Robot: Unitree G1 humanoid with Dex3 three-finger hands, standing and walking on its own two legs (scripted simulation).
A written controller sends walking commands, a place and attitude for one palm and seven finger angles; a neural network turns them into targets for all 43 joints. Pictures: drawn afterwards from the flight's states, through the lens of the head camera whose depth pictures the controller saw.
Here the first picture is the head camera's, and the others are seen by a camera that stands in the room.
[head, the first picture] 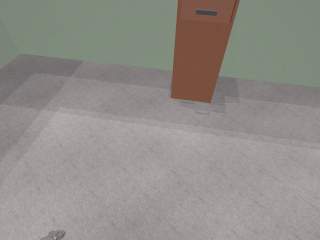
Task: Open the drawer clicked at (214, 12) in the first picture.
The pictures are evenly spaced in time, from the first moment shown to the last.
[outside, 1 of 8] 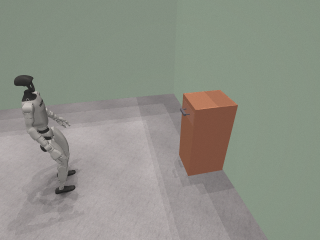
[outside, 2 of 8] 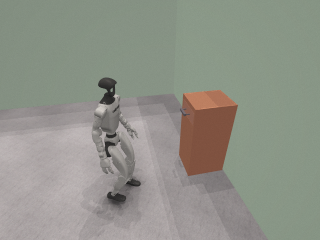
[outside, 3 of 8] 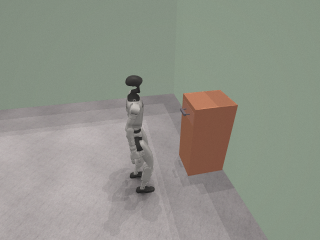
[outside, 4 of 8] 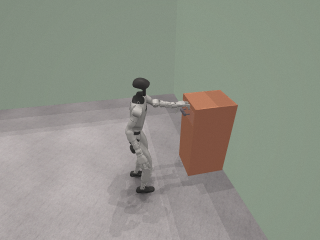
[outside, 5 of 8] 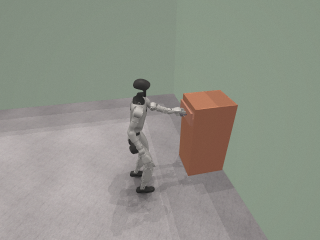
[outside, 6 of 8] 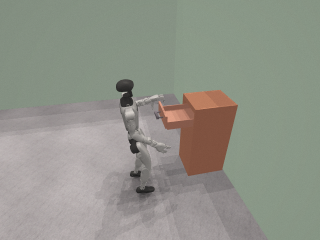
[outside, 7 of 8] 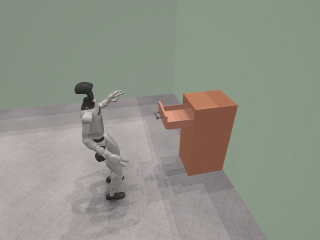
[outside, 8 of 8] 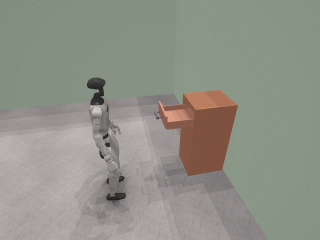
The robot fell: no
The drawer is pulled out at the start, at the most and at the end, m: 0.00 0.30 0.29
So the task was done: yes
